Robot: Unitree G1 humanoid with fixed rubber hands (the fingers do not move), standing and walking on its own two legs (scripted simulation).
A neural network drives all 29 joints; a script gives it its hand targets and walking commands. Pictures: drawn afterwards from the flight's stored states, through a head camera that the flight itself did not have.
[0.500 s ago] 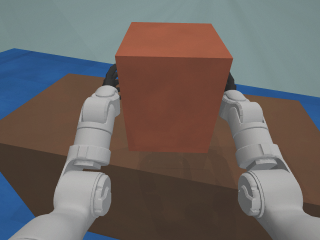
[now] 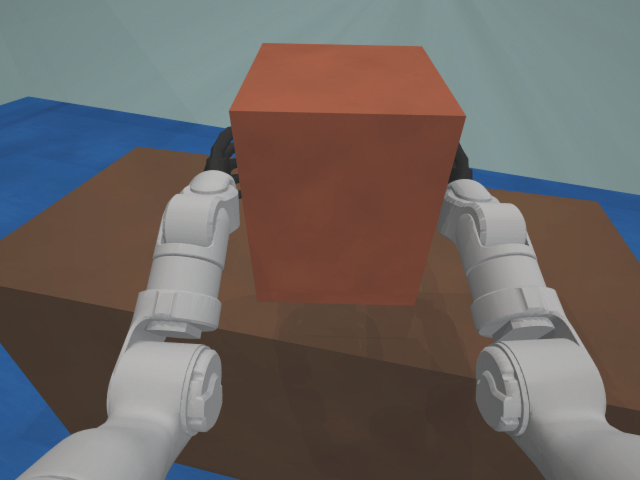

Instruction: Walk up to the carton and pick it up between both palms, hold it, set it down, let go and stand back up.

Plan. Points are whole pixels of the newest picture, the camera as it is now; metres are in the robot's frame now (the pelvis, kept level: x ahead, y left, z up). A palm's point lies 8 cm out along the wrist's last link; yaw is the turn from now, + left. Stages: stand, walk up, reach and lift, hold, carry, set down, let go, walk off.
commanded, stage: hold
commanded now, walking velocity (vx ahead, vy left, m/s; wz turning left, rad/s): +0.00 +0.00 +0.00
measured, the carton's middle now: (338, 175) +0.40 +0.01 +0.25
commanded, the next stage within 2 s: set down in 0.40 s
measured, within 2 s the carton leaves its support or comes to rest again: neither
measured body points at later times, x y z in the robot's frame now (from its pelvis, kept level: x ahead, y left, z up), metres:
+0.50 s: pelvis +0.00 +0.00 +0.00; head -0.07 +0.01 +0.44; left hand +0.39 +0.16 +0.25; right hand +0.40 -0.13 +0.24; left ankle +0.06 +0.14 -0.73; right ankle +0.06 -0.12 -0.73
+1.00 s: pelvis +0.01 +0.00 +0.00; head -0.02 +0.01 +0.45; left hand +0.44 +0.15 +0.20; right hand +0.44 -0.14 +0.20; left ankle +0.06 +0.14 -0.73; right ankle +0.06 -0.12 -0.73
